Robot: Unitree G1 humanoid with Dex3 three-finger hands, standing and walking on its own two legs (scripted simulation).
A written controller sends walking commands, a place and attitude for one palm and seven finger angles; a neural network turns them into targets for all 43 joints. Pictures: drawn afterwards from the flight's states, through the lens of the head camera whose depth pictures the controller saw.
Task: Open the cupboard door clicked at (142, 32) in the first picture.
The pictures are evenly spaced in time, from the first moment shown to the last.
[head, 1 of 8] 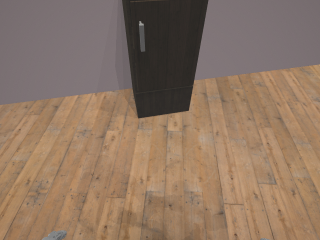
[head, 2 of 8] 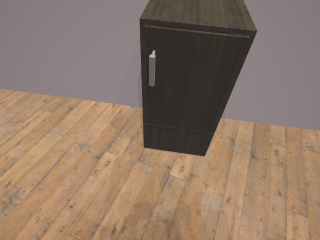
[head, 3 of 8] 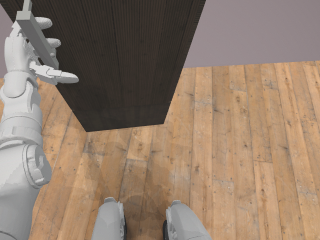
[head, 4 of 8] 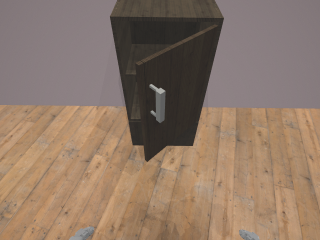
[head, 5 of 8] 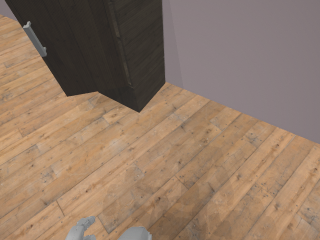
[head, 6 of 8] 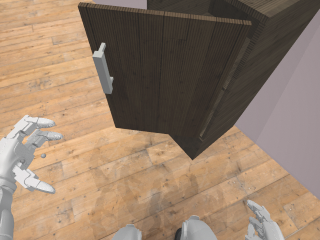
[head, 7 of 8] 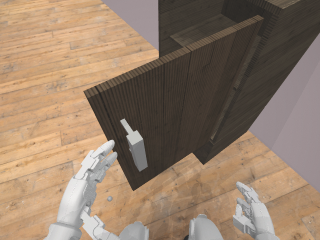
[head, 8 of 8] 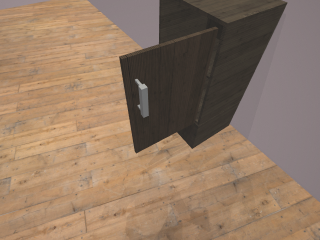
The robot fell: no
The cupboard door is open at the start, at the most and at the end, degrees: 0 88 88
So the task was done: yes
